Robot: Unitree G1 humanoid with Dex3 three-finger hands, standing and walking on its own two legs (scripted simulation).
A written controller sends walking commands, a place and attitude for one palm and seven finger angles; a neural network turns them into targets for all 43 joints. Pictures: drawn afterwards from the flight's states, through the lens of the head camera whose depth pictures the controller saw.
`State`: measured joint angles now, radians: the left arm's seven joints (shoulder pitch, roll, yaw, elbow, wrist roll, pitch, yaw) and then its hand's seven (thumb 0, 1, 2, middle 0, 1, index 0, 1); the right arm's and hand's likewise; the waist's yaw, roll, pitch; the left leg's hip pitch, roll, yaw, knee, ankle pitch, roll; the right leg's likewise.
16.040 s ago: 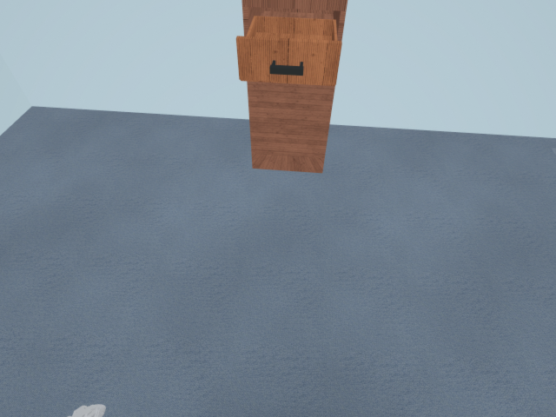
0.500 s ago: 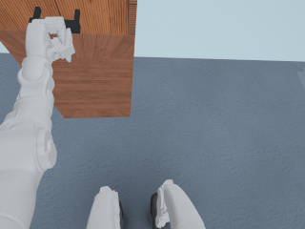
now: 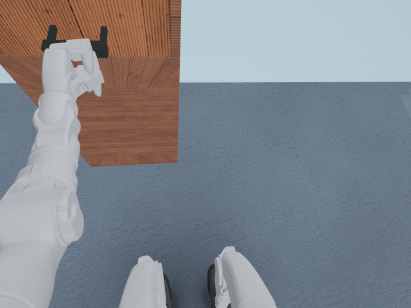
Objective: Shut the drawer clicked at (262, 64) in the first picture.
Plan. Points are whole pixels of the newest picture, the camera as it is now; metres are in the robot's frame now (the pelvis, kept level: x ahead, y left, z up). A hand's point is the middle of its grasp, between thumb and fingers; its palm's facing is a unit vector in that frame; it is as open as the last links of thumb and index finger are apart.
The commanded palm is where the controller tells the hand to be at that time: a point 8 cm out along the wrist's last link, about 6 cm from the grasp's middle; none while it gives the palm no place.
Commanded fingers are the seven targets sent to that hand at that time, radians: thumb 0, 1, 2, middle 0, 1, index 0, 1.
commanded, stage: pull the fist back off the drawer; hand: left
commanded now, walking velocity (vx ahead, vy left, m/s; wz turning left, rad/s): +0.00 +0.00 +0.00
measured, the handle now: (77, 40) +0.61 +0.19 +0.07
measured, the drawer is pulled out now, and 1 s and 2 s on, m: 0.00 0.00 0.00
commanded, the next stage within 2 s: draw the hand back to the body in 0.18 s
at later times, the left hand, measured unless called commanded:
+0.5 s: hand (84, 93) +0.47 +0.15 +0.09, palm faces -0.01 -1.00 -0.05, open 3.2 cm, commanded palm +0.43 +0.21 +0.11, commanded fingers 0.00 0.90 0.90 -1.40 -1.60 -1.40 -1.60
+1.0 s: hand (9, 152) +0.34 +0.19 +0.17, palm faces +0.22 -0.94 -0.27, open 3.2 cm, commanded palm +0.30 +0.24 +0.20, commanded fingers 0.00 0.90 0.90 -1.40 -1.60 -1.40 -1.60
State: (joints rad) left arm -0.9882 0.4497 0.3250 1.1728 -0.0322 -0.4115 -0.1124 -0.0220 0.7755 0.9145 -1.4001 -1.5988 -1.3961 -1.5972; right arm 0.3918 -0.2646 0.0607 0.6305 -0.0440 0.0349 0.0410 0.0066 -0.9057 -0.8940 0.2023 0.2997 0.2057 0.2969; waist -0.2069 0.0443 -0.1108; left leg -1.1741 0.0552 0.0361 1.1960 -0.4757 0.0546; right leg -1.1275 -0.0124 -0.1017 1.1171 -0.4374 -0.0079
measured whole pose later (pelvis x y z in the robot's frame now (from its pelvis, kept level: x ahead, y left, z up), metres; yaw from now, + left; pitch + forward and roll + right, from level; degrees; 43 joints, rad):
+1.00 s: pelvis +0.06 -0.02 +0.09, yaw +2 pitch +2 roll +0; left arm 0.11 0.29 0.11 0.06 -0.09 -0.07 0.06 0.01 0.90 0.89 -1.40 -1.60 -1.40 -1.60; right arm 0.18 -0.24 0.05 0.55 0.04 0.01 -0.07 0.01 -0.91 -0.89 0.20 0.30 0.20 0.30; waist 0.02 0.05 -0.04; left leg -0.29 0.02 0.06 0.58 -0.33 0.02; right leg -0.28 -0.01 -0.07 0.57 -0.33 -0.02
